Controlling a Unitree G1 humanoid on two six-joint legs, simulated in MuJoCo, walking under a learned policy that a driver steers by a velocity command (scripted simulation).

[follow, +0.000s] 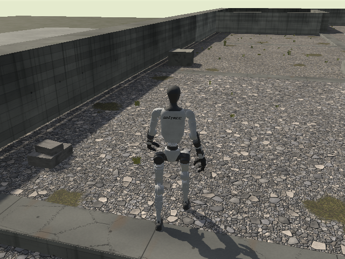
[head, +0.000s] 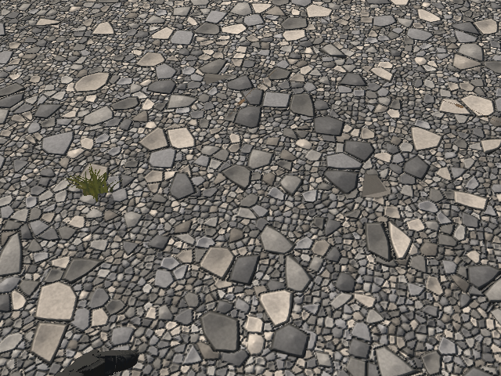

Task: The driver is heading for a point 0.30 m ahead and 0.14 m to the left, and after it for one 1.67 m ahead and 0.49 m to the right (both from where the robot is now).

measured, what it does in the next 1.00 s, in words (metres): walks ahead: right foot, then left foot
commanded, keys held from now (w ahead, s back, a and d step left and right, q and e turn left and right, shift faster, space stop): w+q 0.22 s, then e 0.78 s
